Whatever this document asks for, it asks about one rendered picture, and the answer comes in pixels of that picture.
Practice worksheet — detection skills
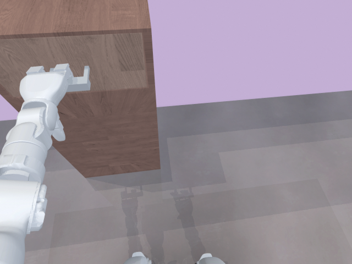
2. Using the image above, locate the left robot shin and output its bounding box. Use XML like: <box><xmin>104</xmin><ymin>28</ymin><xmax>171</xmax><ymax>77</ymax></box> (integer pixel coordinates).
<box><xmin>132</xmin><ymin>252</ymin><xmax>145</xmax><ymax>257</ymax></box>

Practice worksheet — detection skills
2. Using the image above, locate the handle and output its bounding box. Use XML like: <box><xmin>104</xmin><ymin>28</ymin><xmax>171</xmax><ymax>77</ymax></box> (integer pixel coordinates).
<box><xmin>49</xmin><ymin>66</ymin><xmax>91</xmax><ymax>92</ymax></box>

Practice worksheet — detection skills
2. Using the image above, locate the robot left hand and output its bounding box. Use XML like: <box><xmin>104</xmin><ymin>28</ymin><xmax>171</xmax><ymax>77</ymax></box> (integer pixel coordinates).
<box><xmin>19</xmin><ymin>63</ymin><xmax>74</xmax><ymax>141</ymax></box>

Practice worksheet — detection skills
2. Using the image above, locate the robot shin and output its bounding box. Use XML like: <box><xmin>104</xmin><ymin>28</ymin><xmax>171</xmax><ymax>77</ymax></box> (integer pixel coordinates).
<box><xmin>200</xmin><ymin>254</ymin><xmax>212</xmax><ymax>260</ymax></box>
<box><xmin>132</xmin><ymin>252</ymin><xmax>145</xmax><ymax>257</ymax></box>

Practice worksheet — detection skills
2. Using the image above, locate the left robot forearm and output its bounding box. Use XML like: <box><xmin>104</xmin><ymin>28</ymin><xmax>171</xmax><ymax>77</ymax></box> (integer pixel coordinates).
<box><xmin>0</xmin><ymin>98</ymin><xmax>58</xmax><ymax>184</ymax></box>

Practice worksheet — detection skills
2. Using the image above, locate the drawer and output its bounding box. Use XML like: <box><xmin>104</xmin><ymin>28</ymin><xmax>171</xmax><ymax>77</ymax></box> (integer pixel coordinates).
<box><xmin>0</xmin><ymin>33</ymin><xmax>147</xmax><ymax>97</ymax></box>

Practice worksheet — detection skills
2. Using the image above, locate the right robot shin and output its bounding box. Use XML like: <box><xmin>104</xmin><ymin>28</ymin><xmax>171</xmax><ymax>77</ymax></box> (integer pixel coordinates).
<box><xmin>200</xmin><ymin>254</ymin><xmax>212</xmax><ymax>260</ymax></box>

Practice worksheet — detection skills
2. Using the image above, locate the left robot upper arm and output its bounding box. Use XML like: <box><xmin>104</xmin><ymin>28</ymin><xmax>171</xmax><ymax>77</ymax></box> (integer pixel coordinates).
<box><xmin>0</xmin><ymin>179</ymin><xmax>47</xmax><ymax>264</ymax></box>

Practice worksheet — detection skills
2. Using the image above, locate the cabinet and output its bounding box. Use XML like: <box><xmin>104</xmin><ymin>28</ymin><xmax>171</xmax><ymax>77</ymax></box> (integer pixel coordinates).
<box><xmin>0</xmin><ymin>0</ymin><xmax>161</xmax><ymax>178</ymax></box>

